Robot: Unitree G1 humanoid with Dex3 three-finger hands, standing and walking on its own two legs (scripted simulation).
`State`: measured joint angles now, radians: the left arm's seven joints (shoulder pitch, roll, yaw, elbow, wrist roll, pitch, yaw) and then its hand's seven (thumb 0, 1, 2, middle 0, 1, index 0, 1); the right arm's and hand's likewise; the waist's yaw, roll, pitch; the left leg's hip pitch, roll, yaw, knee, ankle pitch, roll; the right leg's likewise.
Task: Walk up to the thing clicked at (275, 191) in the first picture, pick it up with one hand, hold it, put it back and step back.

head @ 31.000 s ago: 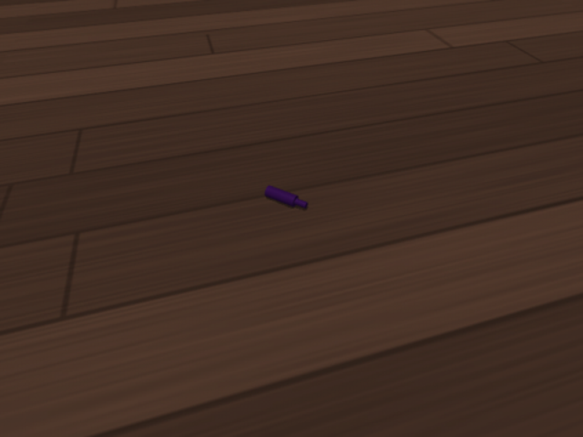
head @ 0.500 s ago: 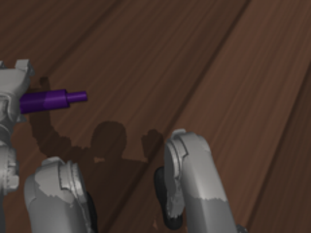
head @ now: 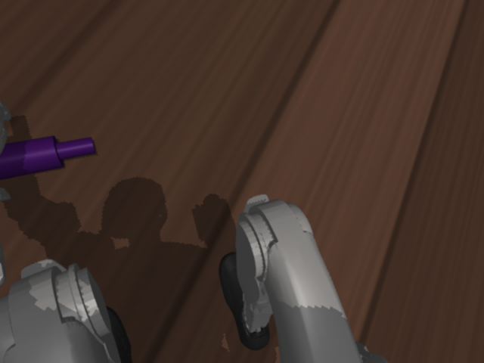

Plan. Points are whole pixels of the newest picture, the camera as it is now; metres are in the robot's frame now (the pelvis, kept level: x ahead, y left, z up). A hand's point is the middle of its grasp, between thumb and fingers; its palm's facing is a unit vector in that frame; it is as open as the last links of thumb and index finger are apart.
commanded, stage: rest palm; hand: left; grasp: from above
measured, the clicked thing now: (27, 157) +0.50 +0.23 -0.27
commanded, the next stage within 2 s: close in 0.54 s
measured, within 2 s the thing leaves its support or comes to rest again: neither
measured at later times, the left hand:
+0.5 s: hand out of the picture +0.48 +0.27 -0.24, palm faces -0.46 -0.10 -0.88, open 14.1 cm
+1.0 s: hand (8, 164) +0.48 +0.25 -0.25, palm faces -0.44 -0.09 -0.89, open 12.7 cm
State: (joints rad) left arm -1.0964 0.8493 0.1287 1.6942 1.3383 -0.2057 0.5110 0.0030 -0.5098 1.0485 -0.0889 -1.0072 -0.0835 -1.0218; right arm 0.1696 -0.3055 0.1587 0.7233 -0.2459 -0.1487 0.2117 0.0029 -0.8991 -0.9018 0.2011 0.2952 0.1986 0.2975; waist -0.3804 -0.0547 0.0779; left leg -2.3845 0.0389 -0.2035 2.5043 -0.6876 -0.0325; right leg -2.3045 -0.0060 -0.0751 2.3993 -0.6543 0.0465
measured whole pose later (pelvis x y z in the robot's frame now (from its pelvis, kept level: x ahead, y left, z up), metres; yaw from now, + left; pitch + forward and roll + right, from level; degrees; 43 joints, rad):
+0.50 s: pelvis +0.00 +0.01 -0.01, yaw -2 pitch +30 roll -11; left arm -1.08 0.91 0.15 1.73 1.34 -0.21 0.58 0.00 -0.51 1.03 -0.09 -0.96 -0.08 -0.98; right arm 0.14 -0.33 0.20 0.71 -0.29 -0.20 0.27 0.00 -0.90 -0.90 0.20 0.30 0.20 0.30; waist -0.40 -0.09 0.13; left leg -2.38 0.04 -0.25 2.56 -0.72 -0.03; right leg -2.28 0.01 -0.11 2.42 -0.67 0.06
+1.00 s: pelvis +0.00 +0.01 -0.01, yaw -4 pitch +28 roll -12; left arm -1.11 0.93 0.11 1.78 1.33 -0.19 0.65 0.00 -0.30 0.90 -0.23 -0.91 -0.23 -0.91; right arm 0.11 -0.34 0.26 0.70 -0.30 -0.26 0.30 0.00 -0.90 -0.90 0.20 0.30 0.20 0.30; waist -0.43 -0.12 0.17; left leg -2.36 0.04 -0.27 2.57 -0.72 -0.02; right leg -2.25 0.02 -0.12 2.40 -0.65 0.07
